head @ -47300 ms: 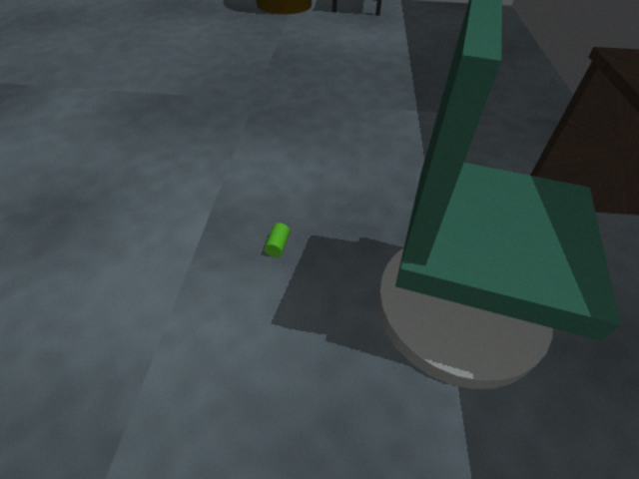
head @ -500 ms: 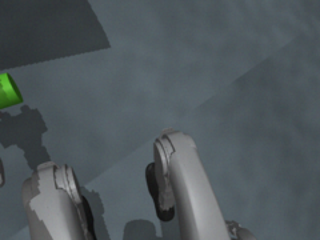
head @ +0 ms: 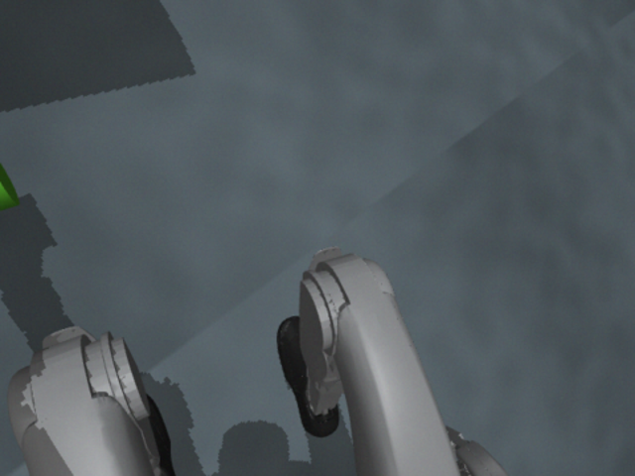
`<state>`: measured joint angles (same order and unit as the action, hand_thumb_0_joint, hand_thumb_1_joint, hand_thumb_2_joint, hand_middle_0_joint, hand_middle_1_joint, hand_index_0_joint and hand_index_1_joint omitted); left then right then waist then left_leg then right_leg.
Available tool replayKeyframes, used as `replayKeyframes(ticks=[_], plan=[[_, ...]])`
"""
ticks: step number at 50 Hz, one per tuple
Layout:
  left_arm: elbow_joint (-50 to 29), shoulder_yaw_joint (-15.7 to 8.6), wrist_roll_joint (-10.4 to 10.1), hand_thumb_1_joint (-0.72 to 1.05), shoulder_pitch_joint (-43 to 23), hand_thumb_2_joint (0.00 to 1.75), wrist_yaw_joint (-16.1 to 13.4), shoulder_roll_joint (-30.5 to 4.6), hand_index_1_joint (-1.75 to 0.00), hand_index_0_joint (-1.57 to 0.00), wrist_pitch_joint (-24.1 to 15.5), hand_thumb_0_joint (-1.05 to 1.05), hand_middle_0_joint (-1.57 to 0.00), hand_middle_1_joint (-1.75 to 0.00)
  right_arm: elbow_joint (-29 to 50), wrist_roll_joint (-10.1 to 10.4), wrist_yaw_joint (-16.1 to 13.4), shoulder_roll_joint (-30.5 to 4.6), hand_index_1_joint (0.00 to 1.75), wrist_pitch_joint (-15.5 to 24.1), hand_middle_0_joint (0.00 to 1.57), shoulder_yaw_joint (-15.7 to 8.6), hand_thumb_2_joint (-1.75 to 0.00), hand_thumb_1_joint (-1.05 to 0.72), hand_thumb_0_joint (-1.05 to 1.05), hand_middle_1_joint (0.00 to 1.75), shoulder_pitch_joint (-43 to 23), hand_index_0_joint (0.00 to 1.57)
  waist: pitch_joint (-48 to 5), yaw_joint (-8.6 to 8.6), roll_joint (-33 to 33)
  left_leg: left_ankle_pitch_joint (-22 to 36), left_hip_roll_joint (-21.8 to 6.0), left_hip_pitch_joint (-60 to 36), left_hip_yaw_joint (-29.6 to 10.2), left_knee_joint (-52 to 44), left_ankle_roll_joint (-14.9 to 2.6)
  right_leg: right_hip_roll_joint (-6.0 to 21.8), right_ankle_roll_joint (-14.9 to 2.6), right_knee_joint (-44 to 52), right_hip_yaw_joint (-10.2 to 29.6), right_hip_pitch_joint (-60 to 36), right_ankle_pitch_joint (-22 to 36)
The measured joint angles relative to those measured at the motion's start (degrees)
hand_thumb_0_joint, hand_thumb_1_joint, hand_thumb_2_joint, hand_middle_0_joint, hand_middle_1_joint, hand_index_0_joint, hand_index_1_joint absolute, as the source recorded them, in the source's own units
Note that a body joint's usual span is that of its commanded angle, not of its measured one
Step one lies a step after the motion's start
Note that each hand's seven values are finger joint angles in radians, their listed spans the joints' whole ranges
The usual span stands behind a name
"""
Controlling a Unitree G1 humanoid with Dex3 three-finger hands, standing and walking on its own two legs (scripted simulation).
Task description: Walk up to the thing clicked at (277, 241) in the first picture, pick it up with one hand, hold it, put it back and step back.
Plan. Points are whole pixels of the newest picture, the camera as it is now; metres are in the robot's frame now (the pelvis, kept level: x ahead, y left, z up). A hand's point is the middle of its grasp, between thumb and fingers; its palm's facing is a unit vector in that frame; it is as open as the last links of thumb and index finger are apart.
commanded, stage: rest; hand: left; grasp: from above
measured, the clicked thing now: out of the picture +0.50 +0.29 -0.22
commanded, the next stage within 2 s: open in 1.28 s
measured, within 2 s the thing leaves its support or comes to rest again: rests again in 1.84 s
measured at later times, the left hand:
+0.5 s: hand out of the picture +0.50 +0.28 -0.23, palm faces -0.43 -0.15 -0.89, open 10.1 cm
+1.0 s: hand out of the picture +0.50 +0.28 -0.25, palm faces -0.42 -0.17 -0.89, open 10.1 cm
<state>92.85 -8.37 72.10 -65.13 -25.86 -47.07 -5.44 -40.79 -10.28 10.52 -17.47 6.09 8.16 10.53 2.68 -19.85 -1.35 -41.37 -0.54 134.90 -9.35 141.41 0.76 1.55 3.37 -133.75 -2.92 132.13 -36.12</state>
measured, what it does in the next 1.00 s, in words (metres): stands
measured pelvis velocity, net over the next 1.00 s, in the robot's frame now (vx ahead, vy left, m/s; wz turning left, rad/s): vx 0.00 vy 0.01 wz -0.08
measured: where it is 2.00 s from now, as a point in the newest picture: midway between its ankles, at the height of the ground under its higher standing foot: (239, 436)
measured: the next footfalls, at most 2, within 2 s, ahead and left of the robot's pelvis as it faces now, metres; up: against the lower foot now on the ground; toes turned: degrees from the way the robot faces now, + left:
none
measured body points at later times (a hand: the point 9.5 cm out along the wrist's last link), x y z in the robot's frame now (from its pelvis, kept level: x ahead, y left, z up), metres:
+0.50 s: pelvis +0.00 +0.01 -0.01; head +0.29 +0.09 +0.33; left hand +0.52 +0.29 -0.18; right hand +0.01 -0.26 -0.07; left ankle +0.06 +0.13 -0.28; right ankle +0.11 -0.13 -0.28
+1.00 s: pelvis +0.00 +0.01 -0.01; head +0.29 +0.10 +0.32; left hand +0.52 +0.29 -0.20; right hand +0.00 -0.25 -0.06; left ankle +0.06 +0.13 -0.28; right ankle +0.11 -0.13 -0.28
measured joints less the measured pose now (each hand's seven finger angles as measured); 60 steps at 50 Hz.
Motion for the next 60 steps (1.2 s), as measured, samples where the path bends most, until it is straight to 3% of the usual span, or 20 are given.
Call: replayKeyframes(ticks=[31,60], plan=[[4.52,-0.46,-0.45,0.03,-1.7,0.3,-4.72,-6.37,-0.3,-0.8,-0.1,0.0,-0.78,-0.31,1.88,-1.92,3.64,-1.9,0.3,4.31,0.2,4.79,-0.89,-0.9,0.0,0.3,-1.02,0.2,4.58,-3.04,-2.91,-1.54,-0.4,0.31,-2.67,3.09,-0.62,-1.07,0.73,-0.41,-2.16,-1.02,-0.12],[8.46,-0.32,-0.17,0.02,-4.07,0.32,-6.4,-11.4,-0.33,-0.78,-0.09,0.0,-0.77,-0.34,4.23,-2.67,5.19,-3.57,0.3,7.81,0.2,8.54,-0.89,-0.9,0.0,0.3,-1.67,0.2,7.47,-5.24,-5.39,-0.93,-0.7,0.32,-4.21,4.43,-1.3,-1.97,0.89,0.1,-3.48,-2.03,1.33]])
